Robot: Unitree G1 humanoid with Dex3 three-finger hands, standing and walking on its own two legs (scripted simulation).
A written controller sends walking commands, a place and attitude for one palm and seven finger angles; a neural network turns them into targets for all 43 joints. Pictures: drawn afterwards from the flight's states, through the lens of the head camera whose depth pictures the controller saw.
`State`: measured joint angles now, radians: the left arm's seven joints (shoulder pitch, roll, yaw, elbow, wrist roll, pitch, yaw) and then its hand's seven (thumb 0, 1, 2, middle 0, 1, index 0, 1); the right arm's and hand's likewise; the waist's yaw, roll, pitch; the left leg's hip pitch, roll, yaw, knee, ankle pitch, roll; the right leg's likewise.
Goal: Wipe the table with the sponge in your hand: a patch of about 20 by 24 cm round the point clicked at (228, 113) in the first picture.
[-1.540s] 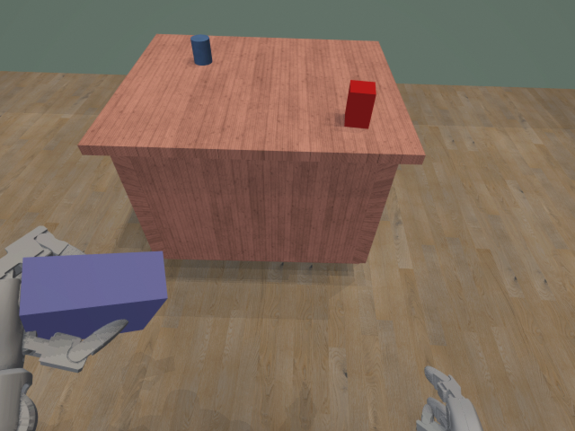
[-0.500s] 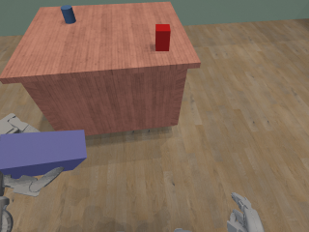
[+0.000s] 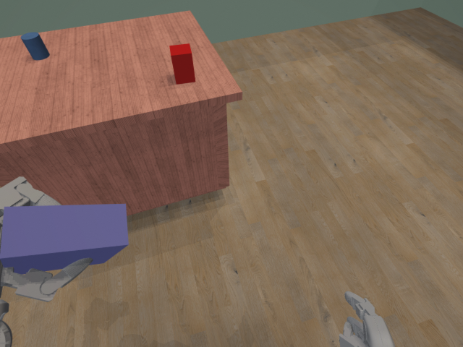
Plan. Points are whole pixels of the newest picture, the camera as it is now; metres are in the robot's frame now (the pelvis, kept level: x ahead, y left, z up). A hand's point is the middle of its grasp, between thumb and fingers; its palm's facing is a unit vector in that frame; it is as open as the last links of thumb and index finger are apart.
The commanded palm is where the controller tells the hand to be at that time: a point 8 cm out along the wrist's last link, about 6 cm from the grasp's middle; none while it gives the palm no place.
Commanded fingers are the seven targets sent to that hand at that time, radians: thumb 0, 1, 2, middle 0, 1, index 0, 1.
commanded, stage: take the last steps up to it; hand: left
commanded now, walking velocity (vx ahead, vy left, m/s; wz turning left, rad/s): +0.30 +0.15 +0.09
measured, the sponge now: (81, 239) +0.23 +0.20 +0.15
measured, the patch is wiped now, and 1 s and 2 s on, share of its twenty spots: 0.00 0.00 0.00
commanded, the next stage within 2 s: none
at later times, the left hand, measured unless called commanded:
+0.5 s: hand (71, 227) +0.23 +0.21 +0.17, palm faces +0.34 -0.79 -0.50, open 9.3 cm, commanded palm +0.18 +0.26 +0.18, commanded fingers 0.00 0.10 1.30 -1.20 -1.60 -1.20 -1.60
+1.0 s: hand (64, 162) +0.33 +0.26 +0.18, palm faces +0.40 -0.78 -0.48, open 9.3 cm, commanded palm +0.28 +0.31 +0.18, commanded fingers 0.00 0.10 1.30 -1.20 -1.60 -1.20 -1.60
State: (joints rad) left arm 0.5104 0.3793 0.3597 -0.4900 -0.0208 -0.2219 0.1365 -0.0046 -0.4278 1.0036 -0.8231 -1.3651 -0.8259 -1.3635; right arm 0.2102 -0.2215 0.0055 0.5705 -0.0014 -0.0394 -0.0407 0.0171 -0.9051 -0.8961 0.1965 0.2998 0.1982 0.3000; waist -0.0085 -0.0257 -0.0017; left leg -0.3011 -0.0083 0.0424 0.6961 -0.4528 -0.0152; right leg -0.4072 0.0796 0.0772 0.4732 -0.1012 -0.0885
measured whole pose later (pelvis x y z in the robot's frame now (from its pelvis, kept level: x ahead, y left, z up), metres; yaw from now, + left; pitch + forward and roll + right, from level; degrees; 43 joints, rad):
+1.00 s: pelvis +0.13 +0.03 -0.01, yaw +1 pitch +0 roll +2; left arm 0.49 0.38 0.36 -0.51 -0.01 -0.23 0.15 0.00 -0.43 1.01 -0.82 -1.37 -0.83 -1.37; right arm 0.24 -0.14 0.03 0.62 0.00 -0.14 -0.05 0.02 -0.90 -0.90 0.20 0.30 0.20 0.30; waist 0.00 0.02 0.03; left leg -0.25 0.05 0.13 0.59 -0.33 0.00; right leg -0.34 -0.06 -0.14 0.68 -0.40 0.02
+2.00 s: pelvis +0.35 +0.11 +0.00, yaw +1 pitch +0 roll +2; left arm 0.51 0.36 0.34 -0.53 0.00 -0.26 0.16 0.00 -0.43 1.01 -0.82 -1.37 -0.83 -1.37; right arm 0.21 -0.25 -0.05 0.60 -0.01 -0.08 -0.05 0.02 -0.91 -0.90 0.20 0.30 0.20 0.30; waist 0.00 -0.03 0.07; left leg -0.35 0.05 0.14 0.55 -0.21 0.00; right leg -0.18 -0.12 -0.15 0.55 -0.37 0.02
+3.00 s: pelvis +0.38 +0.13 +0.00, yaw +2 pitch +0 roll -1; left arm 0.51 0.33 0.28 -0.47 -0.04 -0.13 0.15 0.00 -0.43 1.01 -0.82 -1.37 -0.83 -1.37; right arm 0.21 -0.20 0.03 0.64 -0.01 -0.06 -0.07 0.02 -0.90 -0.90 0.20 0.30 0.20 0.30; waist 0.01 0.06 -0.01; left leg -0.29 0.04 -0.01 0.55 -0.25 -0.01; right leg -0.24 0.06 -0.09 0.47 -0.23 -0.07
